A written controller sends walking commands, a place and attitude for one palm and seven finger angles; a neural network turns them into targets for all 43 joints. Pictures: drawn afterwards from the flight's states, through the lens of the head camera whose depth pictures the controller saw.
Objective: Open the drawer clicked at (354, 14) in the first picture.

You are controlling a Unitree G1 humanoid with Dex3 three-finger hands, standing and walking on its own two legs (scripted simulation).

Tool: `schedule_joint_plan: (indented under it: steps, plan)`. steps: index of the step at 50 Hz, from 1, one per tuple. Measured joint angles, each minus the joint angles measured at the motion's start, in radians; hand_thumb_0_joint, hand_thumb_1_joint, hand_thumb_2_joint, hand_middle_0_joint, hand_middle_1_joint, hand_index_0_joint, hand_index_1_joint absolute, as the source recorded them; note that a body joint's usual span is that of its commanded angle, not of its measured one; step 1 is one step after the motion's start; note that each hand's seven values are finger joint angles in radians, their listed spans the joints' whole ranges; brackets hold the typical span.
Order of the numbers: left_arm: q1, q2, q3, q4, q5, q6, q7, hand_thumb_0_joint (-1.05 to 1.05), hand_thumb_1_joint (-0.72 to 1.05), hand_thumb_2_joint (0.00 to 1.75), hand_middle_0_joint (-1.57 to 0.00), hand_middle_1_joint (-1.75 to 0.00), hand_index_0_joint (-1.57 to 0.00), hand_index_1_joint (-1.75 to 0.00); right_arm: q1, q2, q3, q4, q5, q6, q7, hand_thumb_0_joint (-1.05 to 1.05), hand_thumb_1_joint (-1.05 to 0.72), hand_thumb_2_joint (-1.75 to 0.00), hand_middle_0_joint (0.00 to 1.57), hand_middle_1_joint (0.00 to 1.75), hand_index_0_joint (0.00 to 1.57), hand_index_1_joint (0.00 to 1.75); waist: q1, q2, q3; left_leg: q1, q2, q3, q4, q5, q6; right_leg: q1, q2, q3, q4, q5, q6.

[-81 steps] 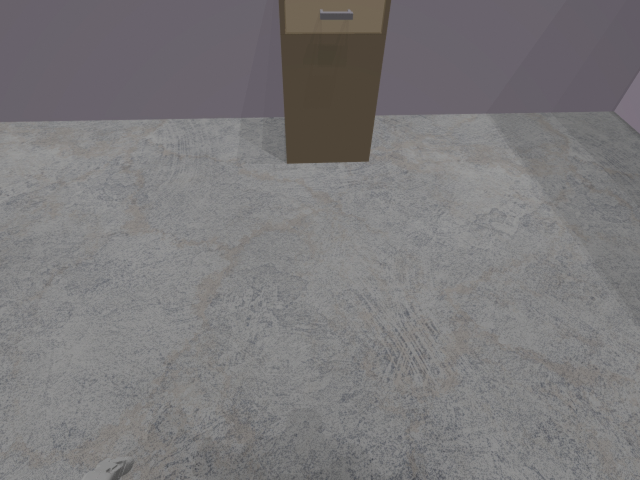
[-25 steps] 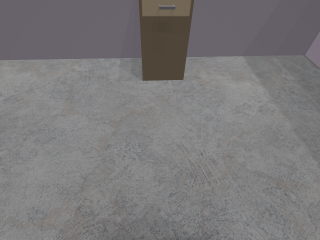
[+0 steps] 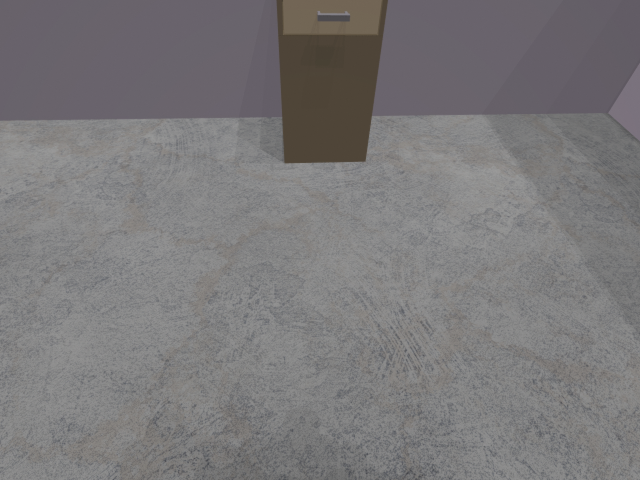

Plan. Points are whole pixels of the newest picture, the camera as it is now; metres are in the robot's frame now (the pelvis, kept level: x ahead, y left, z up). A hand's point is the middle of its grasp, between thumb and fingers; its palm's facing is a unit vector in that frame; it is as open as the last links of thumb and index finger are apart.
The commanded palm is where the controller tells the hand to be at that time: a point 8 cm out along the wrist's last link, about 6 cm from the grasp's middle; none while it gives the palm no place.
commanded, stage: walk to a spot facing it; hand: left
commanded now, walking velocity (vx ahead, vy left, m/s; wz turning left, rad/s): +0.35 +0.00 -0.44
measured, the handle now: (333, 15) +1.73 +0.05 -0.05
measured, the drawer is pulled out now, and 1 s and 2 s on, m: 0.00 0.00 0.00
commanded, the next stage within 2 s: none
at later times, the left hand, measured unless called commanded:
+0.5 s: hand out of the picture +0.08 +0.13 -0.17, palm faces -0.10 -0.98 -0.17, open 7.4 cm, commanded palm none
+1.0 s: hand (256, 301) +0.47 +0.15 -0.18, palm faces -0.24 -0.96 -0.17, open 7.4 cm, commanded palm none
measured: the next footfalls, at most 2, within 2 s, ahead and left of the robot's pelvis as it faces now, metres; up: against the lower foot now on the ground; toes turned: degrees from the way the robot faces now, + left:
left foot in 0.74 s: +0.42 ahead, +0.05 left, +0.00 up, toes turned -6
right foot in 1.32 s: +0.60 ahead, -0.23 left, +0.00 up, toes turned -31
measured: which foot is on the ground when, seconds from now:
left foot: down 0.00-0.28, up 0.30-0.72, down 0.74-1.00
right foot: down 0.00-0.74, up 0.76-1.00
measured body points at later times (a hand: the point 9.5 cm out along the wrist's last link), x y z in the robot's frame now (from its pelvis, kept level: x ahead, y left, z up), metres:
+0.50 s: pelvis +0.13 -0.04 +0.00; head +0.14 -0.05 +0.45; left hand +0.09 +0.18 -0.15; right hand +0.12 -0.28 -0.16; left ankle +0.18 +0.09 -0.66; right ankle +0.04 -0.11 -0.74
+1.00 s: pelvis +0.36 -0.01 +0.00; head +0.37 +0.01 +0.44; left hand +0.48 +0.21 -0.16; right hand +0.29 -0.24 -0.15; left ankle +0.38 +0.05 -0.74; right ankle +0.35 -0.16 -0.65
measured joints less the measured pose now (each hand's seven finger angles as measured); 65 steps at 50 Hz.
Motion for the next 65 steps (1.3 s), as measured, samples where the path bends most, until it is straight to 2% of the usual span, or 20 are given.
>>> schedule_joint_plan:
  steps: [7, 11, 13, 14, 16, 19, 21, 27, 31, 34, 36, 38, 41, 42, 44, 49, 53, 59, 62, 65]
  plan:
    - [0.119, -0.055, 0.014, -0.011, 0.01, 0.024, -0.025, 0.0, 0.91, 0.9, -0.2, -0.3, -0.2, -0.3, 0.086, 0.06, -0.009, -0.02, -0.01, 0.008, 0.007, 0.0, -0.9, -0.9, 0.2, 0.3, 0.2, 0.3, 0.011, -0.002, -0.044, -0.013, 0.02, 0.051, 0.099, -0.102, 0.005, -0.052, 0.019, 0.043, 0.143, -0.143, -0.024]
    - [0.18, -0.094, 0.025, -0.011, 0.011, 0.023, -0.036, 0.0, 0.91, 0.9, -0.2, -0.3, -0.2, -0.3, 0.141, 0.093, -0.022, -0.027, -0.009, -0.011, 0.006, 0.0, -0.9, -0.9, 0.2, 0.3, 0.2, 0.3, 0.012, -0.005, -0.028, 0.019, 0.037, 0.105, 0.124, -0.157, -0.008, -0.118, 0.001, -0.015, 0.284, -0.218, -0.03]
    - [0.193, -0.115, 0.028, -0.012, 0.011, 0.016, -0.04, 0.0, 0.91, 0.9, -0.2, -0.3, -0.2, -0.3, 0.169, 0.1, -0.026, -0.024, -0.01, -0.018, 0.003, 0.0, -0.9, -0.9, 0.2, 0.3, 0.2, 0.3, 0.005, 0.005, -0.01, 0.037, 0.052, 0.121, 0.143, -0.186, -0.022, -0.127, -0.007, -0.056, 0.268, -0.215, -0.031]
    - [0.195, -0.126, 0.03, -0.015, 0.012, 0.007, -0.042, 0.0, 0.91, 0.9, -0.2, -0.3, -0.2, -0.3, 0.186, 0.1, -0.028, -0.021, -0.01, -0.019, 0.002, 0.0, -0.9, -0.9, 0.2, 0.3, 0.2, 0.3, -0.001, 0.021, 0.0, 0.034, 0.067, 0.117, 0.178, -0.211, -0.03, -0.115, -0.001, -0.074, 0.248, -0.148, -0.036]
    - [0.195, -0.143, 0.034, -0.021, 0.012, -0.024, -0.035, 0.0, 0.91, 0.9, -0.2, -0.3, -0.2, -0.3, 0.214, 0.104, -0.03, 0.002, -0.005, -0.007, 0.001, 0.0, -0.9, -0.9, 0.2, 0.3, 0.2, 0.3, -0.004, 0.044, 0.008, -0.042, 0.094, 0.094, 0.369, -0.265, -0.013, -0.098, 0.016, -0.103, 0.26, -0.149, -0.055]
    - [0.227, -0.161, 0.037, -0.028, 0.005, -0.062, -0.013, 0.0, 0.91, 0.9, -0.2, -0.3, -0.2, -0.3, 0.214, 0.12, -0.03, 0.031, -0.007, 0.009, 0.007, 0.01, -0.9, -0.9, 0.2, 0.3, 0.2, 0.3, 0.026, 0.027, 0.008, -0.183, 0.076, 0.066, 0.654, -0.249, 0.001, -0.037, 0.026, -0.09, 0.2, -0.176, -0.071]
    - [0.259, -0.177, 0.034, -0.018, 0.007, -0.066, -0.004, 0.0, 0.91, 0.9, -0.2, -0.3, -0.2, -0.3, 0.189, 0.125, -0.035, 0.024, -0.01, 0.007, 0.009, 0.01, -0.91, -0.9, 0.2, 0.3, 0.2, 0.3, 0.033, 0.016, 0.007, -0.266, 0.078, 0.07, 0.73, -0.197, -0.004, 0.012, 0.031, -0.067, 0.129, -0.153, -0.069]
    - [0.331, -0.223, 0.02, 0.037, 0.011, -0.066, 0.003, 0.0, 0.9, 0.9, -0.2, -0.3, -0.2, -0.3, 0.083, 0.138, -0.054, -0.054, -0.007, -0.004, 0.022, 0.01, -0.91, -0.9, 0.2, 0.3, 0.19, 0.3, 0.014, 0.016, 0.005, -0.452, 0.105, 0.07, 0.668, -0.017, -0.029, 0.136, 0.04, -0.015, -0.044, -0.116, -0.061]
    - [0.343, -0.231, 0.022, 0.052, 0.013, -0.07, 0.01, 0.0, 0.9, 0.9, -0.2, -0.3, -0.2, -0.3, 0.025, 0.153, -0.053, -0.089, -0.002, -0.01, 0.03, 0.01, -0.91, -0.9, 0.2, 0.3, 0.19, 0.3, 0.025, 0.018, 0.016, -0.477, 0.108, 0.08, 0.516, 0.047, -0.023, 0.208, 0.042, 0.003, -0.102, -0.136, -0.046]
    - [0.341, -0.221, 0.03, 0.056, 0.014, -0.07, 0.015, 0.0, 0.9, 0.9, -0.2, -0.3, -0.2, -0.3, -0.009, 0.166, -0.047, -0.105, 0.001, -0.02, 0.034, 0.01, -0.91, -0.9, 0.2, 0.3, 0.19, 0.3, 0.041, 0.01, 0.026, -0.431, 0.09, 0.094, 0.371, 0.043, -0.001, 0.254, 0.036, 0.014, -0.106, -0.181, -0.028]
    - [0.344, -0.21, 0.038, 0.06, 0.013, -0.07, 0.016, 0.0, 0.9, 0.9, -0.2, -0.3, -0.2, -0.3, -0.02, 0.175, -0.043, -0.117, -0.002, -0.038, 0.031, 0.01, -0.91, -0.9, 0.2, 0.3, 0.19, 0.3, 0.042, -0.004, 0.029, -0.362, 0.063, 0.107, 0.273, 0.042, 0.018, 0.256, 0.024, 0.023, -0.036, -0.245, -0.016]
    - [0.333, -0.198, 0.048, 0.066, 0.005, -0.061, 0.013, 0.0, 0.9, 0.9, -0.2, -0.3, -0.2, -0.3, -0.022, 0.184, -0.041, -0.124, -0.013, -0.063, 0.022, 0.01, -0.91, -0.9, 0.2, 0.3, 0.19, 0.3, 0.029, -0.022, 0.033, -0.327, 0.047, 0.122, 0.283, 0.015, 0.054, 0.167, 0.009, 0.021, 0.229, -0.308, -0.025]
    - [0.277, -0.172, 0.057, 0.054, 0.001, -0.044, 0.008, 0.0, 0.91, 0.9, -0.2, -0.3, -0.2, -0.3, 0.005, 0.197, -0.037, -0.119, -0.011, -0.071, 0.008, 0.0, -0.91, -0.9, 0.2, 0.3, 0.2, 0.3, 0.023, -0.041, 0.04, -0.264, 0.041, 0.163, 0.303, -0.06, 0.078, -0.057, 0.004, 0.018, 0.728, -0.253, -0.051]
    - [0.254, -0.163, 0.061, 0.046, 0.004, -0.041, 0.005, 0.0, 0.91, 0.9, -0.2, -0.3, -0.2, -0.3, 0.024, 0.2, -0.038, -0.111, -0.011, -0.072, 0.003, 0.0, -0.91, -0.9, 0.2, 0.3, 0.2, 0.3, 0.019, -0.042, 0.037, -0.23, 0.038, 0.172, 0.275, -0.058, 0.073, -0.123, -0.006, 0.002, 0.815, -0.211, -0.051]
    - [0.203, -0.147, 0.072, 0.018, 0.012, -0.034, -0.002, 0.0, 0.91, 0.9, -0.2, -0.3, -0.2, -0.3, 0.068, 0.201, -0.052, -0.094, -0.004, -0.08, -0.015, 0.0, -0.92, -0.9, 0.2, 0.3, 0.2, 0.3, 0.012, -0.044, 0.03, -0.165, 0.026, 0.185, 0.208, -0.053, 0.076, -0.234, -0.032, -0.023, 0.88, -0.142, -0.047]
    - [0.1, -0.131, 0.087, -0.06, 0.023, -0.019, -0.012, 0.0, 0.91, 0.9, -0.19, -0.3, -0.19, -0.3, 0.18, 0.17, -0.057, -0.036, -0.005, -0.083, -0.024, -0.01, -0.94, -0.9, 0.2, 0.3, 0.2, 0.3, 0.006, -0.047, 0.0, -0.034, -0.003, 0.211, 0.06, -0.043, 0.085, -0.421, -0.089, -0.037, 0.803, -0.013, -0.019]
    - [0.043, -0.138, 0.088, -0.086, 0.025, -0.006, -0.023, 0.0, 0.91, 0.9, -0.19, -0.3, -0.19, -0.3, 0.26, 0.171, -0.052, 0.001, -0.003, -0.081, -0.023, -0.01, -0.93, -0.9, 0.2, 0.3, 0.19, 0.3, -0.009, -0.042, -0.01, 0.052, -0.019, 0.226, -0.02, -0.055, 0.079, -0.482, -0.118, -0.036, 0.698, 0.081, 0.002]
    - [-0.015, -0.158, 0.073, -0.081, 0.022, 0.009, -0.032, 0.0, 0.91, 0.9, -0.19, -0.3, -0.19, -0.3, 0.347, 0.201, -0.037, 0.031, -0.008, -0.081, -0.022, 0.0, -0.92, -0.9, 0.2, 0.3, 0.19, 0.3, -0.054, -0.024, 0.016, 0.167, -0.014, 0.248, -0.08, -0.107, 0.051, -0.445, -0.121, -0.087, 0.447, 0.1, -0.003]
    - [-0.041, -0.171, 0.065, -0.076, 0.019, 0.009, -0.033, 0.0, 0.91, 0.9, -0.19, -0.3, -0.19, -0.3, 0.382, 0.216, -0.031, 0.045, -0.014, -0.078, -0.02, 0.0, -0.91, -0.9, 0.2, 0.3, 0.19, 0.3, -0.08, -0.013, 0.032, 0.21, 0.0, 0.261, -0.078, -0.153, 0.028, -0.4, -0.099, -0.119, 0.34, 0.06, -0.023]
    - [-0.06, -0.186, 0.057, -0.082, 0.018, -0.005, -0.033, 0.0, 0.91, 0.9, -0.19, -0.3, -0.2, -0.3, 0.413, 0.227, -0.027, 0.066, -0.015, -0.069, -0.019, 0.0, -0.91, -0.9, 0.2, 0.3, 0.2, 0.3, -0.093, 0.008, 0.046, 0.239, 0.031, 0.274, -0.03, -0.223, -0.002, -0.33, -0.057, -0.156, 0.244, -0.001, -0.056]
